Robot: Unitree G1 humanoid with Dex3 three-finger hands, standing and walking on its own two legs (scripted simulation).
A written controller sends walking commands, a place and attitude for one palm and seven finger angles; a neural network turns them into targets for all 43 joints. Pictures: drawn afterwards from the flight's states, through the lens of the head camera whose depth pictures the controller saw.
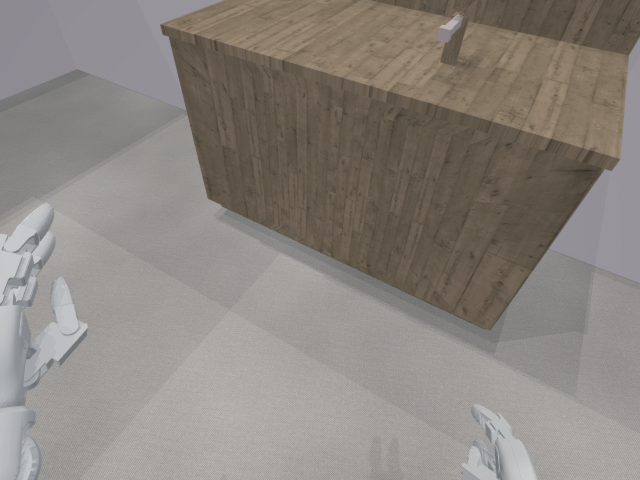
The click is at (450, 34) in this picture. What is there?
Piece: tap's lever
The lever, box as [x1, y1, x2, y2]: [436, 25, 453, 42]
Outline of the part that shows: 441,25 439,27 436,39 447,42 450,39 453,27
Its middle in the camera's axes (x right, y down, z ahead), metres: +0.29 -0.49 +0.91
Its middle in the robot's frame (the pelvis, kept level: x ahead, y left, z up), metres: +1.04 -0.22 +0.15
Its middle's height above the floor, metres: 0.92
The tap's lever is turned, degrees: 0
